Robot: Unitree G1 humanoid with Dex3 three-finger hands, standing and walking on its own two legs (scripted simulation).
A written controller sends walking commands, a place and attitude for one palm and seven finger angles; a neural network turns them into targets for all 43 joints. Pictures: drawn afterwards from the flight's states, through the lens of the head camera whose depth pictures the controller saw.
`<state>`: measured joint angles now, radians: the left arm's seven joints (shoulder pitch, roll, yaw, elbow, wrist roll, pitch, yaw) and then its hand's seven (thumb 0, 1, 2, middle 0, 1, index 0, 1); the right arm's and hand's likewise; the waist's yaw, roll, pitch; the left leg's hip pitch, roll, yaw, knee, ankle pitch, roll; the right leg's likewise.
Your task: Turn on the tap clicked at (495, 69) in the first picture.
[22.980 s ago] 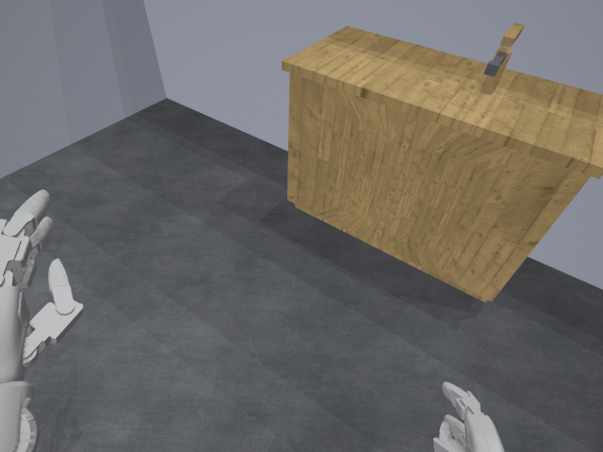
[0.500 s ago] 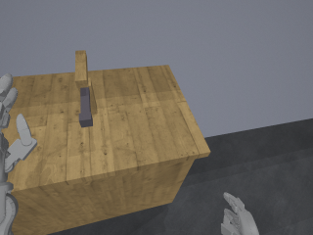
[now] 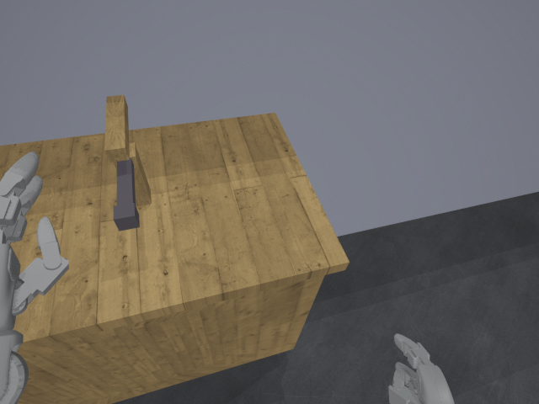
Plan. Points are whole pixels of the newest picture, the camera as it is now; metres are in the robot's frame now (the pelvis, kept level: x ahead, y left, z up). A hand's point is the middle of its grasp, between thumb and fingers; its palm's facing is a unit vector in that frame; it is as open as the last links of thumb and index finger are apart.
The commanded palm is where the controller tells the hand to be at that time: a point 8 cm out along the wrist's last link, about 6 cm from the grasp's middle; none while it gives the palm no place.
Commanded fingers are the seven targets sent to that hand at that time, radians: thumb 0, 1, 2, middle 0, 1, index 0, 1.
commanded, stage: look again from close up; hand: left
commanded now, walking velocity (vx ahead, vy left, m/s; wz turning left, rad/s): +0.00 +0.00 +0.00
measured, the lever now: (126, 216) +0.33 +0.24 +0.09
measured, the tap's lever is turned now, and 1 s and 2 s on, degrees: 0 0 0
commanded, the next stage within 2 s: shuffle to correct the standing spot in 0.02 s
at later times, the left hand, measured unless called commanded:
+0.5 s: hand (101, 255) +0.23 +0.21 +0.16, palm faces +0.36 -0.86 -0.36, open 7.5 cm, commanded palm +0.17 +0.25 +0.17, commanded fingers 0.00 0.90 0.90 -0.20 -0.30 -0.20 -0.30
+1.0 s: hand (144, 261) +0.23 +0.17 +0.16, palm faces +0.31 -0.86 -0.40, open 7.5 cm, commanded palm +0.17 +0.21 +0.17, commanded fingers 0.00 0.90 0.90 -0.20 -0.30 -0.20 -0.30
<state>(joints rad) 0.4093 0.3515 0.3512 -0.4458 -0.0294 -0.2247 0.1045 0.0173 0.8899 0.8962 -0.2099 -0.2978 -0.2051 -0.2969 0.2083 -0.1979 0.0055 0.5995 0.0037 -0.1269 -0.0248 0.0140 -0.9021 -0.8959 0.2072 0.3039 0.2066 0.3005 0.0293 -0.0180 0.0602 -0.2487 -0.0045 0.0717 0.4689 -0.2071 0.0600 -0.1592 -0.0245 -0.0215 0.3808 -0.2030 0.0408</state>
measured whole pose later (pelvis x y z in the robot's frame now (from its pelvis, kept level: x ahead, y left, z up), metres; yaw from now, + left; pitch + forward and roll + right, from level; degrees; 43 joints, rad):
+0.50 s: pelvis +0.00 -0.03 +0.00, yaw -1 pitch +0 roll -1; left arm 0.41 0.37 0.36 -0.50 -0.06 -0.18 0.09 0.02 0.89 0.90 -0.21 -0.30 -0.20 -0.30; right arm 0.19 -0.17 0.00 0.55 0.01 -0.09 -0.01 0.01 -0.90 -0.90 0.21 0.30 0.21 0.30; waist 0.03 -0.03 0.08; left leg -0.26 0.04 0.06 0.48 -0.22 0.01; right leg -0.18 0.02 -0.03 0.42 -0.23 0.00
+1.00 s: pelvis +0.01 -0.07 -0.01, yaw +0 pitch +0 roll -1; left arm 0.47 0.40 0.38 -0.55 -0.09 -0.16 0.08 0.02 0.89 0.90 -0.21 -0.30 -0.21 -0.30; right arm 0.23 -0.21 -0.04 0.57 0.01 -0.07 -0.05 0.01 -0.90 -0.90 0.21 0.30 0.20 0.30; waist 0.00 -0.02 0.05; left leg -0.32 0.09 0.03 0.58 -0.26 -0.04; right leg -0.24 0.07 -0.06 0.52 -0.29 -0.06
